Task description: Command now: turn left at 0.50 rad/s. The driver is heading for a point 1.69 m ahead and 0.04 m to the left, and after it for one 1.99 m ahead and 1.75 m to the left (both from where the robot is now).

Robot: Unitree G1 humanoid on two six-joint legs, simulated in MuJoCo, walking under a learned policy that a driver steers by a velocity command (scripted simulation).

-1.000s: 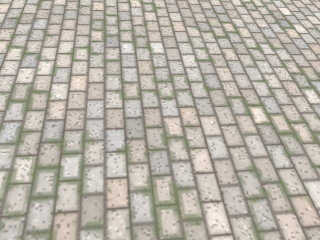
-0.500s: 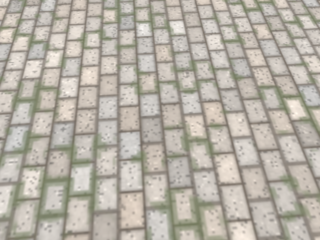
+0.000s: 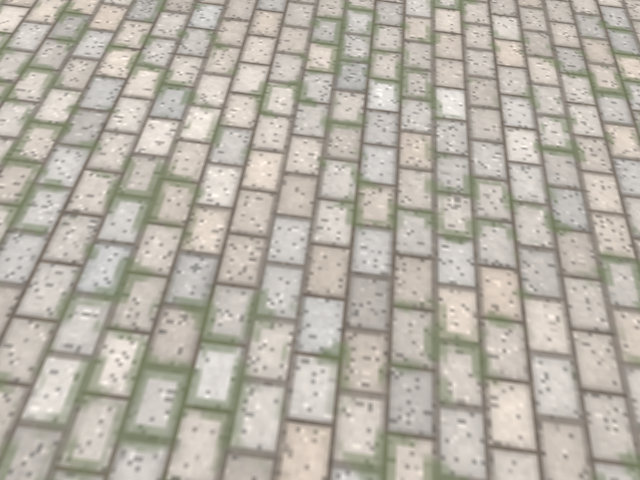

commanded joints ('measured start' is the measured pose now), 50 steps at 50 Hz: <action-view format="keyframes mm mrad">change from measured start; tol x32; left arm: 1 -16 43 8 -56 -9 -12 -1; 50 65 121 -1 -94 -16 -108 -92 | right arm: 1 -17 -176 -49 -77 5 0 -14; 50 151 -191 -36 46 14 -60 14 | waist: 1 15 150 -162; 10 43 203 -169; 13 -13 -226 -121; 50 83 142 -40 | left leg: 1 228 210 -242 -82 514 184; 10 138 157 -335 -30 329 130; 14 -237 -79 -118 521 -457 -54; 25 -89 11 92 154 -234 -87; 31 547 231 -202 -153 -92 91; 34 454 353 -415 -304 -321 223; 50 319 246 28 -125 560 90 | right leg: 1 -61 -10 30 -81 46 25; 11 327 -40 23 -654 330 -28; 13 437 -388 428 -717 582 -259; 23 381 -247 241 -818 24 -251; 29 221 -232 211 -743 56 -224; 34 -349 -126 26 11 -53 -103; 50 180 -36 -82 -467 358 -127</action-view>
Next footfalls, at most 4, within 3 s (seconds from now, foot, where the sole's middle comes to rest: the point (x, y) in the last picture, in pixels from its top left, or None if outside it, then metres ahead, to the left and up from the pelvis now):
0.24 right None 0.06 -0.14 -0.78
0.60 left None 0.02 0.10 -0.78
1.02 right None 0.40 -0.10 -0.78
1.58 left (224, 368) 0.68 0.18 -0.78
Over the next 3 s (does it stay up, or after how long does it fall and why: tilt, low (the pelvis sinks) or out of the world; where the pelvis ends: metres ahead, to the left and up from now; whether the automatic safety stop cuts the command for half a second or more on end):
stays up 1.33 0.03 0.00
